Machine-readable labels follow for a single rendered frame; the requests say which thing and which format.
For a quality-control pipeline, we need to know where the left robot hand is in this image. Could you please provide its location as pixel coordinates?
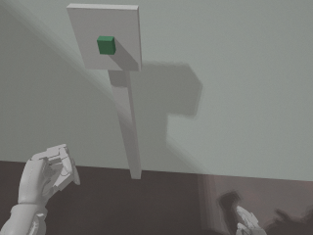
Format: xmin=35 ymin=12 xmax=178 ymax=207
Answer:
xmin=18 ymin=144 xmax=80 ymax=207

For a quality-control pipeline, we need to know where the panel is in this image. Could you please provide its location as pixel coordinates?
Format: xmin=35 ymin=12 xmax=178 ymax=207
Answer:
xmin=67 ymin=3 xmax=143 ymax=179

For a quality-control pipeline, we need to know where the right robot hand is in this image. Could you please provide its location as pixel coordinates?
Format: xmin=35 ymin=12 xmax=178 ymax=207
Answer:
xmin=236 ymin=206 xmax=267 ymax=235

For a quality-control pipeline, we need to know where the robot left forearm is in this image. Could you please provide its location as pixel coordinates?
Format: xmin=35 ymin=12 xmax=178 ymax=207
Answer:
xmin=0 ymin=203 xmax=48 ymax=235

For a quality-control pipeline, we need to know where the button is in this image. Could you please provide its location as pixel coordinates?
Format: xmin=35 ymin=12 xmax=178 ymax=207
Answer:
xmin=97 ymin=35 xmax=116 ymax=55

